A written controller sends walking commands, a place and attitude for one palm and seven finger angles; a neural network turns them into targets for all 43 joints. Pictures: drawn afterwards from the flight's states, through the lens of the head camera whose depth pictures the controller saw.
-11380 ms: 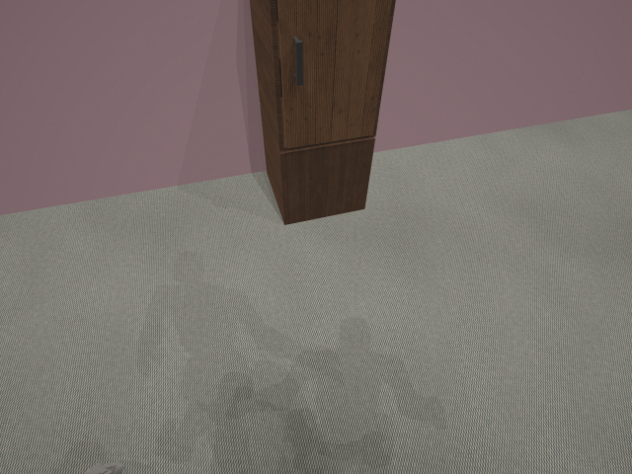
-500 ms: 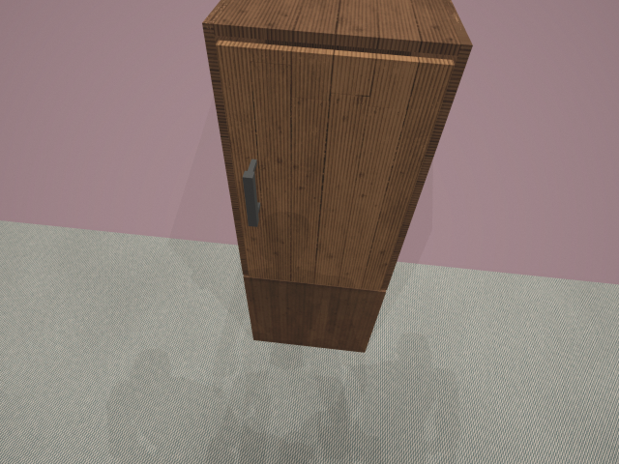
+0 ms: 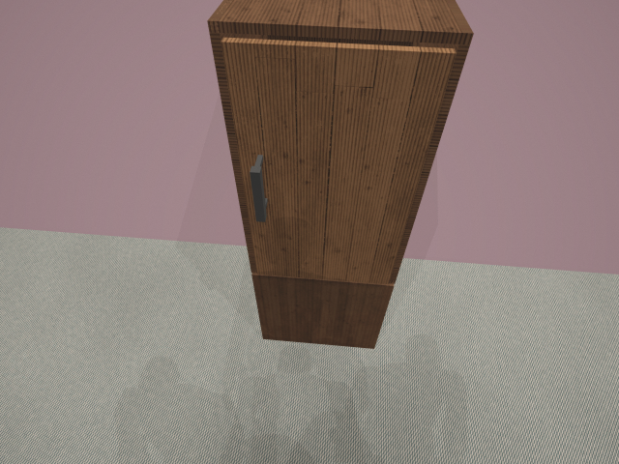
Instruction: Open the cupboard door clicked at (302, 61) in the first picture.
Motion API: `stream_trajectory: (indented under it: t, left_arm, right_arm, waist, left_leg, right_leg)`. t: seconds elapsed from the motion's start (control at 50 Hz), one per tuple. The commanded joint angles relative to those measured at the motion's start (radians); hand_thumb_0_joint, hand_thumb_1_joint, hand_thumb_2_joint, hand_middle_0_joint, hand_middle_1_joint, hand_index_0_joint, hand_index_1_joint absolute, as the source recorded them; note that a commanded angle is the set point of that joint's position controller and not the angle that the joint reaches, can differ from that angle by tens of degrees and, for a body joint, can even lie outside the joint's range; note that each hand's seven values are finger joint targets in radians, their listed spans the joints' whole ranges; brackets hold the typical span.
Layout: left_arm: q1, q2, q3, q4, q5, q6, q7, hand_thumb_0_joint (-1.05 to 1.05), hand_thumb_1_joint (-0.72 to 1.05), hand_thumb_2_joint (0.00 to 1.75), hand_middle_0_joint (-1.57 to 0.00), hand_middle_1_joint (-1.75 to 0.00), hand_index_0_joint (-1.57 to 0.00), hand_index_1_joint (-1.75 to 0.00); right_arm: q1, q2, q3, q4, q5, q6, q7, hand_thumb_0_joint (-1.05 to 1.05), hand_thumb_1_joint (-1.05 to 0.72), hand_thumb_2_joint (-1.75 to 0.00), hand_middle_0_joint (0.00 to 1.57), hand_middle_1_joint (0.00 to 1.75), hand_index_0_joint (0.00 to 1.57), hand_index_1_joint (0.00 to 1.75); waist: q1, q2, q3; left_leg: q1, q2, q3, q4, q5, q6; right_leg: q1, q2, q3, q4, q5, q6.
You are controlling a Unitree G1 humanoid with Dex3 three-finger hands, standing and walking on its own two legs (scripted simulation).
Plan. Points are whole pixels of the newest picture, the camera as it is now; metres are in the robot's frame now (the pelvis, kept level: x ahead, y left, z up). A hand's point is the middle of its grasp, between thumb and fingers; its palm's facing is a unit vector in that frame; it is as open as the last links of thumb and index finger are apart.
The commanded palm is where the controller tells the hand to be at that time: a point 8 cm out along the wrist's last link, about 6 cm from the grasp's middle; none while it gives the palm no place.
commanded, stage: look again from close up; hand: left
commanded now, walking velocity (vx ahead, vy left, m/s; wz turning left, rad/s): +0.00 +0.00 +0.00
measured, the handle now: (260, 189) +0.60 +0.13 -0.01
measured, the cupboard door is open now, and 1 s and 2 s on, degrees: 0 0 0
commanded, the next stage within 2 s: shuffle to correct the standing spot in 0.26 s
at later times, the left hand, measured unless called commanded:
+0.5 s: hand out of the picture -0.02 +0.17 -0.17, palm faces +0.04 -0.98 -0.18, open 7.4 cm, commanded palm none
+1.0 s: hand out of the picture +0.02 +0.14 -0.18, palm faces +0.06 -0.99 -0.15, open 7.4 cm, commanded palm none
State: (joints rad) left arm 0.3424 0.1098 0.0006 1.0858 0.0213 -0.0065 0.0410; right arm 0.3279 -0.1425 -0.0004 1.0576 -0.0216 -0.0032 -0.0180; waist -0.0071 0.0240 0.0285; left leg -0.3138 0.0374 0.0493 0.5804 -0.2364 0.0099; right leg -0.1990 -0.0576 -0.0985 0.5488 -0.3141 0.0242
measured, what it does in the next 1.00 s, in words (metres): shifts its weight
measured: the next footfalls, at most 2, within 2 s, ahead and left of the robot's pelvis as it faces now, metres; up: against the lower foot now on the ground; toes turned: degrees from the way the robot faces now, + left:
none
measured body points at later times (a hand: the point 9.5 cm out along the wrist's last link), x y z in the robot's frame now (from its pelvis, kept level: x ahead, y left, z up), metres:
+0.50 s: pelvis -0.01 +0.00 +0.00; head -0.03 +0.01 +0.45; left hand -0.02 +0.22 -0.16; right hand +0.00 -0.23 -0.15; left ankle +0.05 +0.11 -0.73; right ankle -0.01 -0.13 -0.73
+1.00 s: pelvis +0.05 -0.02 +0.00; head +0.06 -0.01 +0.45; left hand +0.02 +0.19 -0.16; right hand +0.04 -0.23 -0.16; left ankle +0.05 +0.11 -0.73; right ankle -0.01 -0.13 -0.73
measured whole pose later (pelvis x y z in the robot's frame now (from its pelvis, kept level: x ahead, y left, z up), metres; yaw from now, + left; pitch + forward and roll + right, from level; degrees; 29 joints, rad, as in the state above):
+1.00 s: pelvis +0.05 -0.02 +0.00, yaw -1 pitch +0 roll +0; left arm 0.39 0.12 0.03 1.08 0.02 -0.02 0.03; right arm 0.32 -0.12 -0.01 1.10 -0.01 -0.03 -0.05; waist 0.01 -0.02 0.01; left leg -0.27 0.05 0.06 0.59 -0.31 -0.01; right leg -0.16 -0.04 -0.09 0.55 -0.38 0.01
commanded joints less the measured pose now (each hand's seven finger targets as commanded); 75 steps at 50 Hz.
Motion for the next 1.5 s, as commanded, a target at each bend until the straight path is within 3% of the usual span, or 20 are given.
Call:
stream_trajectory:
  t: [0.0,0.34,0.44,0.54,0.7,0.76,0.8,0.84,0.88,0.9,0.96,1.02,1.16,1.18,1.22,1.26,1.3,1.32,1.38,1.48]
  left_arm:
    - [0.062,0.112,0.027,-0.071,0.003,-0.008,0.005,0.00,0.90,0.90,-0.20,-0.30,-0.20,-0.30]
    - [0.050,0.157,0.030,-0.116,0.001,-0.007,-0.005,0.00,0.90,0.90,-0.20,-0.30,-0.20,-0.30]
    - [0.097,0.138,0.031,-0.094,0.009,0.002,-0.015,0.00,0.90,0.90,-0.20,-0.30,-0.20,-0.30]
    - [0.143,0.126,0.037,-0.079,0.009,-0.005,-0.026,0.00,0.90,0.90,-0.20,-0.30,-0.20,-0.30]
    - [0.196,0.148,0.052,-0.039,0.005,-0.025,-0.019,0.00,0.90,0.90,-0.20,-0.30,-0.20,-0.30]
    - [0.178,0.135,0.051,-0.034,0.005,-0.027,-0.020,0.00,0.90,0.90,-0.20,-0.30,-0.20,-0.30]
    - [0.174,0.097,0.045,-0.031,0.005,-0.028,-0.024,0.00,0.90,0.90,-0.20,-0.30,-0.20,-0.30]
    - [0.156,0.052,0.033,-0.037,0.008,-0.027,-0.017,0.00,0.90,0.90,-0.20,-0.30,-0.20,-0.30]
    - [0.174,0.039,0.032,-0.018,-0.002,-0.025,-0.012,0.00,0.90,0.90,-0.20,-0.30,-0.20,-0.30]
    - [0.197,0.053,0.033,-0.005,-0.002,-0.028,-0.007,0.00,0.90,0.90,-0.20,-0.30,-0.20,-0.30]
    - [0.192,0.129,0.051,-0.017,0.001,-0.028,0.008,0.00,0.90,0.90,-0.20,-0.30,-0.20,-0.30]
    - [0.147,0.146,0.064,-0.065,0.003,-0.012,0.012,0.00,0.90,0.90,-0.20,-0.30,-0.20,-0.30]
    - [0.061,0.141,0.061,-0.115,0.003,0.005,0.009,0.00,0.90,0.90,-0.20,-0.30,-0.20,-0.30]
    - [0.096,0.172,0.048,-0.103,0.004,-0.013,0.037,0.00,0.90,0.90,-0.20,-0.30,-0.20,-0.30]
    - [0.046,0.212,0.052,-0.139,0.008,-0.036,0.032,0.00,0.90,0.90,-0.20,-0.30,-0.20,-0.30]
    - [-0.012,0.206,0.047,-0.184,0.001,-0.032,0.028,0.00,0.90,0.90,-0.20,-0.30,-0.20,-0.30]
    - [-0.044,0.197,0.044,-0.211,-0.001,-0.005,0.022,0.00,0.90,0.90,-0.20,-0.30,-0.20,-0.30]
    - [-0.037,0.185,0.040,-0.211,-0.001,0.008,0.018,0.00,0.90,0.90,-0.20,-0.30,-0.20,-0.30]
    - [-0.019,0.181,0.032,-0.209,0.006,0.016,0.004,0.00,0.90,0.90,-0.20,-0.30,-0.20,-0.30]
    - [-0.010,0.198,0.041,-0.234,0.006,0.020,-0.004,0.00,0.90,0.90,-0.20,-0.30,-0.20,-0.30]
  right_arm:
    - [0.019,-0.094,-0.026,-0.081,0.002,-0.017,-0.003,0.00,-0.90,-0.90,0.20,0.30,0.20,0.30]
    - [0.000,-0.123,-0.027,-0.080,0.004,-0.017,0.004,0.00,-0.90,-0.90,0.20,0.30,0.20,0.30]
    - [0.006,-0.137,-0.037,-0.067,-0.005,-0.004,0.003,0.00,-0.90,-0.90,0.20,0.30,0.20,0.30]
    - [0.016,-0.126,-0.045,-0.068,-0.006,-0.010,0.001,0.00,-0.90,-0.90,0.20,0.30,0.20,0.30]
    - [0.014,-0.051,-0.030,-0.066,0.000,-0.034,0.008,0.00,-0.90,-0.90,0.20,0.30,0.20,0.30]
    - [0.053,-0.046,-0.029,-0.044,0.002,-0.045,0.009,0.00,-0.90,-0.90,0.20,0.30,0.20,0.30]
    - [0.109,-0.092,-0.039,-0.007,0.006,-0.054,-0.001,0.00,-0.90,-0.90,0.20,0.30,0.20,0.30]
    - [0.136,-0.131,-0.042,0.016,0.005,-0.050,-0.023,0.00,-0.90,-0.90,0.20,0.30,0.20,0.30]
    - [0.079,-0.112,-0.031,0.008,0.007,-0.044,-0.034,0.00,-0.90,-0.90,0.20,0.30,0.20,0.30]
    - [0.053,-0.087,-0.028,0.005,0.010,-0.047,-0.036,0.00,-0.90,-0.90,0.20,0.30,0.20,0.30]
    - [0.034,-0.077,-0.034,-0.009,0.018,-0.039,-0.037,0.00,-0.90,-0.90,0.20,0.30,0.20,0.30]
    - [0.025,-0.080,-0.049,-0.020,0.015,-0.024,-0.036,0.00,-0.90,-0.90,0.20,0.30,0.20,0.30]
    - [-0.023,-0.076,-0.051,-0.052,0.008,-0.008,-0.021,0.00,-0.90,-0.90,0.20,0.30,0.20,0.30]
    - [-0.123,-0.136,-0.059,-0.126,0.020,-0.016,-0.014,0.00,-0.90,-0.90,0.20,0.30,0.20,0.30]
    - [-0.067,-0.068,-0.042,-0.165,0.013,-0.007,0.005,0.00,-0.90,-0.90,0.20,0.30,0.20,0.30]
    - [-0.041,-0.088,-0.048,-0.164,0.012,-0.003,0.004,0.00,-0.90,-0.90,0.20,0.30,0.20,0.30]
    - [-0.049,-0.122,-0.048,-0.157,0.005,-0.006,0.007,0.00,-0.90,-0.90,0.20,0.30,0.20,0.30]
    - [-0.077,-0.143,-0.048,-0.167,0.003,-0.004,0.007,0.00,-0.90,-0.90,0.20,0.30,0.20,0.30]
    - [-0.112,-0.158,-0.050,-0.206,-0.001,0.011,0.009,0.00,-0.90,-0.90,0.20,0.30,0.20,0.30]
    - [-0.049,-0.164,-0.053,-0.204,-0.010,0.016,0.012,0.00,-0.90,-0.90,0.20,0.30,0.20,0.30]
  waist:
    - [0.008,-0.005,0.065]
    - [0.008,-0.023,0.058]
    - [0.009,0.013,0.086]
    - [0.016,0.007,0.089]
    - [0.015,-0.143,0.098]
    - [-0.008,-0.069,0.098]
    - [-0.017,0.098,0.063]
    - [-0.007,0.184,0.047]
    - [0.028,0.086,0.037]
    - [0.036,0.017,0.028]
    - [0.024,-0.093,-0.068]
    - [0.023,-0.073,-0.080]
    - [0.019,-0.052,-0.050]
    - [0.043,-0.085,0.019]
    - [-0.002,-0.251,-0.107]
    - [-0.013,-0.200,-0.144]
    - [-0.003,0.081,-0.054]
    - [0.009,0.153,0.016]
    - [0.014,0.001,0.128]
    - [-0.006,0.025,0.065]
  left_leg:
    - [-0.061,0.060,-0.109,-0.176,-0.074,0.021]
    - [-0.023,0.056,-0.090,-0.206,-0.071,0.014]
    - [-0.063,0.075,-0.125,-0.254,-0.345,0.028]
    - [-0.084,0.078,-0.128,-0.226,-0.338,0.044]
    - [-0.107,-0.002,0.030,0.017,-0.133,0.024]
    - [-0.003,0.012,0.022,-0.045,-0.059,0.028]
    - [0.116,0.113,-0.124,-0.136,0.061,0.068]
    - [0.158,0.225,-0.246,-0.186,0.397,0.139]
    - [0.108,0.188,-0.167,-0.119,0.587,0.122]
    - [0.079,0.138,-0.108,-0.072,0.639,0.081]
    - [0.056,0.060,0.000,-0.023,0.537,0.012]
    - [0.064,0.049,0.019,0.001,0.548,0.012]
    - [0.080,0.059,-0.005,-0.028,0.393,0.016]
    - [0.073,0.084,0.018,0.133,0.364,-0.010]
    - [-0.059,0.020,0.011,0.097,-0.111,0.004]
    - [0.024,-0.009,0.022,0.001,-0.021,0.013]
    - [0.082,0.066,-0.055,-0.059,0.222,0.038]
    - [0.010,0.105,-0.128,-0.112,0.194,0.065]
    - [-0.136,0.063,-0.130,-0.183,-0.254,0.048]
    - [-0.096,0.050,-0.138,-0.204,-0.344,0.042]
  right_leg:
    - [-0.073,-0.037,0.063,-0.094,-0.031,-0.058]
    - [-0.078,-0.050,0.091,-0.155,-0.004,-0.052]
    - [-0.119,-0.021,0.069,-0.144,-0.217,-0.054]
    - [-0.115,-0.018,0.088,-0.131,-0.201,-0.075]
    - [-0.082,-0.122,0.216,-0.232,-0.211,-0.136]
    - [-0.134,-0.090,0.144,-0.153,-0.121,-0.125]
    - [-0.188,-0.008,0.034,0.007,-0.007,-0.080]
    - [-0.211,0.033,-0.019,0.105,-0.037,-0.046]
    - [-0.075,0.010,0.009,-0.050,0.044,-0.041]
    - [0.002,-0.018,0.044,-0.090,0.271,-0.043]
    - [0.123,-0.089,0.064,0.002,0.830,-0.044]
    - [0.099,-0.101,0.060,0.049,0.852,-0.045]
    - [0.017,-0.098,0.079,-0.019,0.518,-0.062]
    - [-0.080,-0.117,0.189,-0.112,0.816,-0.032]
    - [0.132,-0.197,0.163,-0.028,1.010,-0.105]
    - [0.118,-0.158,0.129,0.019,0.814,-0.112]
    - [-0.036,-0.067,0.071,0.028,0.285,-0.070]
    - [-0.068,-0.012,0.052,0.004,0.042,-0.051]
    - [-0.113,-0.008,0.085,-0.095,-0.168,-0.063]
    - [-0.194,-0.007,0.091,-0.101,-0.284,-0.063]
